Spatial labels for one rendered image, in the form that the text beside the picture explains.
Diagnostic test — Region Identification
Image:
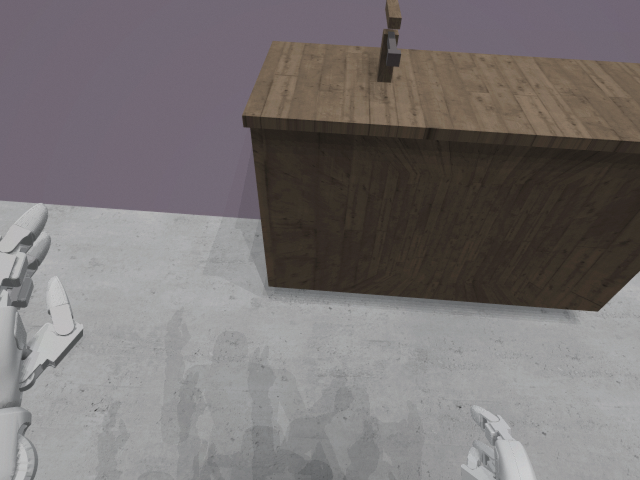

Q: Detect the robot right hand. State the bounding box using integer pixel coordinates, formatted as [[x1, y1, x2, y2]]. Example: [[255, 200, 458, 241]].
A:
[[461, 405, 537, 480]]

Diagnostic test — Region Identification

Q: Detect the tap lever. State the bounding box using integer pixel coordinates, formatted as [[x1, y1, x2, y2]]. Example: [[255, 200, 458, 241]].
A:
[[386, 31, 401, 67]]

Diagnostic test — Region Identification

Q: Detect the robot left hand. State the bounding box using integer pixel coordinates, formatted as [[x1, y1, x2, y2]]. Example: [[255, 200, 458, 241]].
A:
[[0, 203, 83, 409]]

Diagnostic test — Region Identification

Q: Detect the counter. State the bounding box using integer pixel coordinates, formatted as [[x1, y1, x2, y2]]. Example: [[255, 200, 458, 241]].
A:
[[242, 0, 640, 312]]

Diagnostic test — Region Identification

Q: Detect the left robot forearm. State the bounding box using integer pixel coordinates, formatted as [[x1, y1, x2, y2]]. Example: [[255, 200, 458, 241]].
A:
[[0, 407, 38, 480]]

